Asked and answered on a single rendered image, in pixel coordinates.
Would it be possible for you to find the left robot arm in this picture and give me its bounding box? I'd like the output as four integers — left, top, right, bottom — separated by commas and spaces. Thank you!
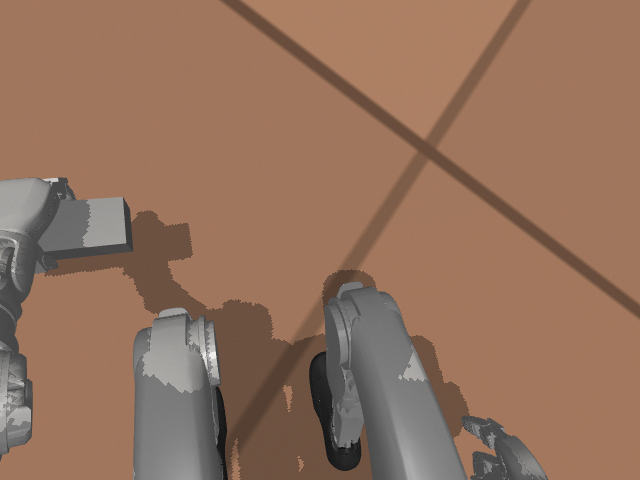
0, 231, 38, 461

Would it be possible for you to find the right robot hand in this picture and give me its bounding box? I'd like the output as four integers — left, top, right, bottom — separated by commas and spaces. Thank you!
461, 416, 549, 480

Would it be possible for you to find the left robot hand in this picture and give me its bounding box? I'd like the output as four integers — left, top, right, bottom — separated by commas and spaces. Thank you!
0, 177, 76, 274

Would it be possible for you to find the carton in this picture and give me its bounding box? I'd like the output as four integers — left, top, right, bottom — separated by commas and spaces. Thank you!
37, 197, 133, 260

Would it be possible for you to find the right robot foot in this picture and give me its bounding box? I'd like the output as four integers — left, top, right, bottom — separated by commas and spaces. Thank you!
309, 351, 361, 471

